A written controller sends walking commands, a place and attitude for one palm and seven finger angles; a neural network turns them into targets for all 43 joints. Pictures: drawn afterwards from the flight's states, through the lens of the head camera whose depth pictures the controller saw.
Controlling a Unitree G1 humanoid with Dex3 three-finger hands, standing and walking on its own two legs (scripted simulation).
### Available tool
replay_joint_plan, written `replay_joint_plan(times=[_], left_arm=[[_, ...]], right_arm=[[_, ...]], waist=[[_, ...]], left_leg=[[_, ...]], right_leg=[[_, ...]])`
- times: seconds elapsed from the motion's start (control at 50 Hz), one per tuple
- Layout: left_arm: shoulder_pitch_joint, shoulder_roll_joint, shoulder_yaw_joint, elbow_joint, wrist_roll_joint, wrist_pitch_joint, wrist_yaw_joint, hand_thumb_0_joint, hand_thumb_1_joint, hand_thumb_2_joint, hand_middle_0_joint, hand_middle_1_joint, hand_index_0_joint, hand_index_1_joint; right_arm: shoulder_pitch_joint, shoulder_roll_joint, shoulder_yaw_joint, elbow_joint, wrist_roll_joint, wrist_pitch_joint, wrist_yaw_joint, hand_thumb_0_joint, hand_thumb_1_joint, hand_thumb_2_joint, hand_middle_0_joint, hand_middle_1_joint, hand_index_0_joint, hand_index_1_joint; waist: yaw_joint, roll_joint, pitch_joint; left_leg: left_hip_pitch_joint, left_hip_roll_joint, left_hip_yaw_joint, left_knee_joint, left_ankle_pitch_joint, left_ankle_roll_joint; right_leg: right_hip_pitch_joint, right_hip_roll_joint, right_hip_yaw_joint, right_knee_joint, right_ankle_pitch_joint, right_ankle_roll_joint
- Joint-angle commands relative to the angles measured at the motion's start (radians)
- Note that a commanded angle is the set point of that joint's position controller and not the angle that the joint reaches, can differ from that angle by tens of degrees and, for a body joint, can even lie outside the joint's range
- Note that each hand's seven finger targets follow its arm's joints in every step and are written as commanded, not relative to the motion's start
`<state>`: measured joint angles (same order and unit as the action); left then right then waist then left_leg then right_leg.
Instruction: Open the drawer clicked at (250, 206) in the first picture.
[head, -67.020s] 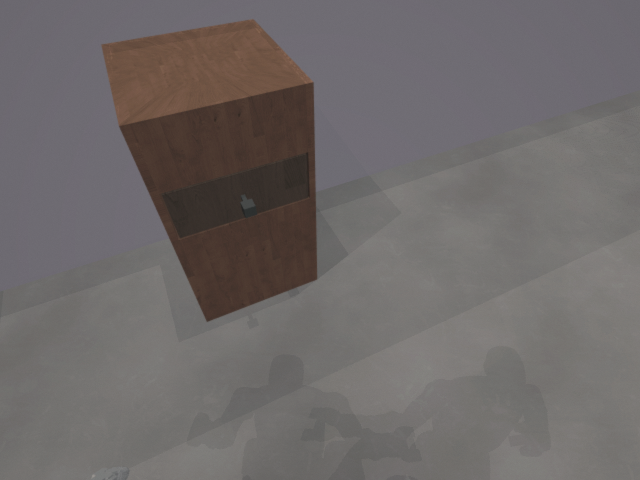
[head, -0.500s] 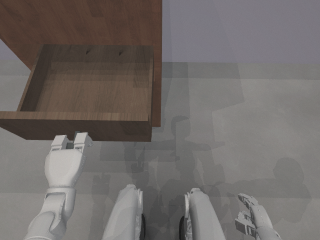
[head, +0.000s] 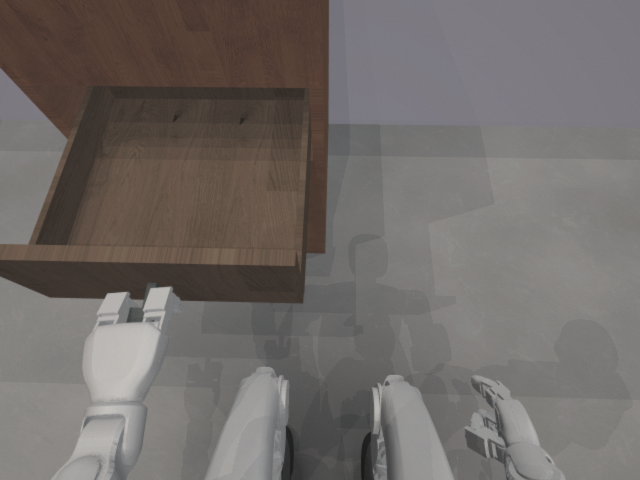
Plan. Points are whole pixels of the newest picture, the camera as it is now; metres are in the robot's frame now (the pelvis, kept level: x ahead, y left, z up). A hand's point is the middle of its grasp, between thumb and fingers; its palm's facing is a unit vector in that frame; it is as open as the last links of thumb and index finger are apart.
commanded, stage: pull the drawer open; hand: left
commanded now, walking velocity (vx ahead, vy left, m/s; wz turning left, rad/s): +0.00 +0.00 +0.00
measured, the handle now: (148, 310) +0.31 +0.25 -0.06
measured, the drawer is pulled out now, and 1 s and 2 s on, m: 0.27 0.30 0.30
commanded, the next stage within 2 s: open the thumb to release the handle in 0.82 s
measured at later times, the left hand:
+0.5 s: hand (144, 381) +0.23 +0.24 -0.07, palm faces -0.08 -0.06 -1.00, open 6.5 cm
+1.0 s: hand (143, 386) +0.22 +0.24 -0.07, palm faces -0.07 -0.06 -1.00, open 6.5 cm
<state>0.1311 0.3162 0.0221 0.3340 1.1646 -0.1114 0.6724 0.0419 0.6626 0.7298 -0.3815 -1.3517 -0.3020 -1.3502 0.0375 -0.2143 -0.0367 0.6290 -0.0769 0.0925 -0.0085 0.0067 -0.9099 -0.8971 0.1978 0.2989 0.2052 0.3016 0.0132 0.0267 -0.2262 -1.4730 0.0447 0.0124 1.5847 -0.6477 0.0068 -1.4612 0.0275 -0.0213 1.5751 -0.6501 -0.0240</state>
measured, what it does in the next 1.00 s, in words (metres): stands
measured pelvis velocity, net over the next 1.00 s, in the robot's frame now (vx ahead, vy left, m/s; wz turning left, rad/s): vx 0.00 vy -0.01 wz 0.01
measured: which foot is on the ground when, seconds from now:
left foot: down 0.00-1.00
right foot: down 0.00-1.00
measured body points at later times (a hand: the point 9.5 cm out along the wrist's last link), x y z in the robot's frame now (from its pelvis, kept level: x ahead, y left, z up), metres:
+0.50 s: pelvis +0.00 +0.00 -0.01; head +0.15 -0.01 +0.42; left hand +0.23 +0.24 -0.02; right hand +0.21 -0.23 -0.14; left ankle +0.04 +0.12 -0.55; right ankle +0.04 -0.11 -0.55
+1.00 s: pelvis +0.00 -0.01 -0.01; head +0.16 -0.02 +0.41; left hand +0.22 +0.24 -0.02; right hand +0.22 -0.23 -0.15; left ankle +0.04 +0.12 -0.55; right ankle +0.04 -0.11 -0.55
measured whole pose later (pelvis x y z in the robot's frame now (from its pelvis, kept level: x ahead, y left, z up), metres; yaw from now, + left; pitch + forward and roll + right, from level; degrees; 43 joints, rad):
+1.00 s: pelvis +0.00 -0.01 -0.01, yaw +1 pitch +32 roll +0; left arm 0.26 0.32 0.03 0.26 1.17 -0.19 0.69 0.04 0.65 0.74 -0.39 -1.35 -0.30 -1.35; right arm 0.01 -0.22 -0.04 0.63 -0.09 0.07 -0.02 0.01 -0.91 -0.90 0.20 0.30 0.20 0.30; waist 0.05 0.03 -0.24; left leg -1.50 0.03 0.00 1.62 -0.66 0.00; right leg -1.49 0.02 -0.03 1.62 -0.67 -0.03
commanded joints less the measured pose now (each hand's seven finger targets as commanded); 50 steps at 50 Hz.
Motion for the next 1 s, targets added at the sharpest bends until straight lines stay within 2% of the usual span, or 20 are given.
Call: replay_joint_plan(times=[0.0, 0.1, 0.14, 0.18, 0.22, 0.26, 0.3, 0.4, 0.46, 0.5, 0.54, 0.6, 0.62, 0.72, 0.78, 0.82, 0.88, 0.9, 0.92, 0.98], left_arm=[[0.151, 0.181, 0.121, -0.149, -0.023, 0.01, 0.054, 0.0, 0.9, 0.9, -0.4, -1.35, -0.4, -1.35], [0.197, 0.175, 0.122, -0.168, -0.028, -0.002, 0.053, 0.0, 0.9, 0.9, -0.4, -1.35, -0.4, -1.35], [0.207, 0.183, 0.136, -0.152, -0.027, -0.007, 0.054, 0.0, 0.9, 0.9, -0.4, -1.35, -0.4, -1.35], [0.205, 0.188, 0.137, -0.17, -0.018, -0.017, 0.059, 0.0, 0.9, 0.9, -0.4, -1.35, -0.4, -1.35], [0.212, 0.179, 0.129, -0.17, -0.017, -0.019, 0.059, 0.0, 0.9, 0.9, -0.4, -1.35, -0.4, -1.35], [0.242, 0.197, 0.154, -0.176, -0.019, -0.022, 0.061, 0.0, 0.9, 0.9, -0.4, -1.35, -0.4, -1.35], [0.251, 0.174, 0.128, -0.186, -0.015, -0.023, 0.06, 0.0, 0.9, 0.9, -0.4, -1.35, -0.4, -1.35], [0.252, 0.182, 0.138, -0.181, -0.025, -0.027, 0.053, 0.0, 0.9, 0.9, -0.4, -1.35, -0.4, -1.35], [0.277, 0.192, 0.154, -0.187, -0.024, -0.034, 0.055, 0.0, 0.9, 0.9, -0.4, -1.35, -0.4, -1.35], [0.297, 0.173, 0.134, -0.193, -0.024, -0.036, 0.052, 0.0, 0.9, 0.9, -0.4, -1.35, -0.4, -1.35], [0.304, 0.174, 0.139, -0.183, -0.027, -0.037, 0.05, 0.0, 0.9, 0.9, -0.4, -1.35, -0.4, -1.35], [0.311, 0.18, 0.146, -0.191, -0.028, -0.045, 0.049, 0.0, 0.9, 0.9, -0.4, -1.35, -0.4, -1.35], [0.321, 0.18, 0.149, -0.192, -0.025, -0.047, 0.049, 0.0, 0.9, 0.9, -0.4, -1.35, -0.4, -1.35], [0.323, 0.182, 0.155, -0.185, -0.026, -0.057, 0.048, 0.0, 0.9, 0.9, -0.4, -1.35, -0.4, -1.35], [0.363, 0.189, 0.167, -0.193, -0.023, -0.062, 0.051, 0.0, 0.9, 0.9, -0.4, -1.35, -0.4, -1.35], [0.372, 0.171, 0.147, -0.207, -0.024, -0.06, 0.049, 0.0, 0.9, 0.9, -0.4, -1.35, -0.4, -1.35], [0.373, 0.18, 0.158, -0.2, -0.026, -0.065, 0.045, 0.0, 0.9, 0.9, -0.4, -1.35, -0.4, -1.35], [0.055, 0.159, 0.076, -0.244, -0.011, -0.068, 0.056, 0.0, 0.9, 0.9, -0.4, -1.35, -0.4, -1.35], [0.065, 0.178, 0.12, -0.226, -0.003, -0.075, 0.067, 0.0, 0.83, 0.87, -0.395, -1.342, -0.395, -1.342], [0.109, 0.161, 0.11, -0.168, -0.006, -0.065, 0.07, 0.0, 0.62, 0.78, -0.38, -1.32, -0.38, -1.32]], right_arm=[[-0.005, -0.122, -0.044, -0.119, -0.002, -0.036, -0.009, 0.0, -0.9, -0.9, 0.2, 0.3, 0.2, 0.3], [-0.017, -0.117, -0.041, -0.122, -0.006, -0.042, -0.01, 0.0, -0.9, -0.9, 0.2, 0.3, 0.2, 0.3], [-0.018, -0.116, -0.039, -0.121, -0.007, -0.041, -0.011, 0.0, -0.9, -0.9, 0.2, 0.3, 0.2, 0.3], [-0.029, -0.117, -0.038, -0.123, -0.01, -0.042, -0.01, 0.0, -0.9, -0.9, 0.2, 0.3, 0.2, 0.3], [-0.03, -0.117, -0.038, -0.122, -0.01, -0.043, -0.01, 0.0, -0.9, -0.9, 0.2, 0.3, 0.2, 0.3], [-0.033, -0.114, -0.039, -0.128, -0.012, -0.044, -0.01, 0.0, -0.9, -0.9, 0.2, 0.3, 0.2, 0.3], [-0.035, -0.116, -0.039, -0.13, -0.012, -0.042, -0.009, 0.0, -0.9, -0.9, 0.2, 0.3, 0.2, 0.3], [-0.04, -0.109, -0.038, -0.129, -0.01, -0.044, -0.013, 0.0, -0.9, -0.9, 0.2, 0.3, 0.2, 0.3], [-0.042, -0.108, -0.038, -0.13, -0.01, -0.047, -0.015, 0.0, -0.9, -0.9, 0.2, 0.3, 0.2, 0.3], [-0.043, -0.108, -0.037, -0.133, -0.01, -0.045, -0.012, 0.0, -0.9, -0.9, 0.2, 0.3, 0.2, 0.3], [-0.047, -0.104, -0.036, -0.132, -0.009, -0.044, -0.014, 0.0, -0.9, -0.9, 0.2, 0.3, 0.2, 0.3], [-0.047, -0.103, -0.035, -0.133, -0.01, -0.044, -0.014, 0.0, -0.9, -0.9, 0.2, 0.3, 0.2, 0.3], [-0.051, -0.104, -0.035, -0.132, -0.011, -0.042, -0.015, 0.0, -0.9, -0.9, 0.2, 0.3, 0.2, 0.3], [-0.054, -0.099, -0.035, -0.127, -0.011, -0.042, -0.017, 0.0, -0.9, -0.9, 0.2, 0.3, 0.2, 0.3], [-0.054, -0.099, -0.033, -0.135, -0.012, -0.04, -0.014, 0.0, -0.9, -0.9, 0.2, 0.3, 0.2, 0.3], [-0.055, -0.099, -0.034, -0.139, -0.013, -0.039, -0.011, 0.0, -0.9, -0.9, 0.2, 0.3, 0.2, 0.3], [-0.058, -0.097, -0.033, -0.139, -0.013, -0.038, -0.013, 0.0, -0.9, -0.9, 0.2, 0.3, 0.2, 0.3], [-0.049, -0.111, -0.036, -0.109, -0.017, -0.044, -0.015, 0.0, -0.9, -0.9, 0.2, 0.3, 0.2, 0.3], [-0.034, -0.11, -0.04, -0.105, -0.019, -0.052, -0.02, 0.0, -0.9, -0.9, 0.2, 0.3, 0.2, 0.3], [-0.029, -0.114, -0.042, -0.103, -0.017, -0.059, -0.023, 0.0, -0.9, -0.9, 0.2, 0.3, 0.2, 0.3]], waist=[[0.06, 0.0, -0.42], [0.063, -0.001, -0.413], [0.062, -0.026, -0.4], [0.069, 0.008, -0.416], [0.064, -0.004, -0.399], [0.079, 0.011, -0.408], [0.07, 0.007, -0.405], [0.068, -0.029, -0.389], [0.08, -0.008, -0.408], [0.079, -0.001, -0.405], [0.075, -0.033, -0.395], [0.082, -0.007, -0.395], [0.081, -0.027, -0.401], [0.08, -0.041, -0.398], [0.095, -0.012, -0.42], [0.091, -0.01, -0.415], [0.09, -0.032, -0.403], [-0.004, -0.014, -0.389], [0.026, -0.005, -0.414], [0.031, -0.029, -0.418]], left_leg=[[0.353, -0.056, -0.02, -0.186, 0.33, 0.022], [0.343, -0.057, -0.016, -0.176, 0.331, 0.024], [0.317, -0.059, -0.016, -0.17, 0.311, 0.024], [0.326, -0.058, -0.016, -0.169, 0.314, 0.022], [0.325, -0.059, -0.018, -0.167, 0.31, 0.023], [0.33, -0.06, -0.02, -0.167, 0.33, 0.022], [0.341, -0.059, -0.02, -0.166, 0.322, 0.023], [0.3, -0.06, -0.017, -0.159, 0.284, 0.026], [0.313, -0.061, -0.02, -0.159, 0.303, 0.024], [0.322, -0.063, -0.017, -0.16, 0.309, 0.024], [0.302, -0.063, -0.015, -0.152, 0.299, 0.026], [0.306, -0.064, -0.018, -0.155, 0.303, 0.025], [0.307, -0.064, -0.016, -0.152, 0.305, 0.025], [0.284, -0.066, -0.014, -0.142, 0.299, 0.026], [0.303, -0.068, -0.014, -0.151, 0.321, 0.022], [0.311, -0.068, -0.014, -0.155, 0.325, 0.023], [0.299, -0.068, -0.016, -0.152, 0.321, 0.024], [0.286, -0.051, -0.027, -0.113, 0.296, 0.03], [0.288, -0.056, -0.025, -0.115, 0.281, 0.026], [0.303, -0.058, -0.024, -0.124, 0.285, 0.029]], right_leg=[[0.279, 0.022, 0.02, -0.217, 0.351, -0.037], [0.281, 0.02, 0.028, -0.216, 0.366, -0.037], [0.286, 0.02, 0.032, -0.217, 0.349, -0.037], [0.265, 0.018, 0.034, -0.208, 0.339, -0.039], [0.258, 0.019, 0.03, -0.21, 0.333, -0.038], [0.263, 0.021, 0.028, -0.201, 0.351, -0.044], [0.249, 0.021, 0.027, -0.205, 0.344, -0.041], [0.264, 0.017, 0.035, -0.214, 0.315, -0.036], [0.26, 0.019, 0.033, -0.203, 0.327, -0.04], [0.261, 0.018, 0.03, -0.204, 0.337, -0.039], [0.27, 0.018, 0.041, -0.209, 0.343, -0.036], [0.262, 0.019, 0.035, -0.201, 0.337, -0.039], [0.261, 0.02, 0.04, -0.201, 0.342, -0.037], [0.273, 0.018, 0.055, -0.201, 0.359, -0.035], [0.275, 0.02, 0.048, -0.187, 0.367, -0.04], [0.274, 0.018, 0.04, -0.191, 0.371, -0.039], [0.272, 0.02, 0.047, -0.19, 0.374, -0.039], [0.195, 0.007, 0.036, -0.193, 0.358, -0.027], [0.197, 0.008, 0.027, -0.184, 0.305, -0.026], [0.2, 0.008, 0.019, -0.198, 0.297, -0.027]])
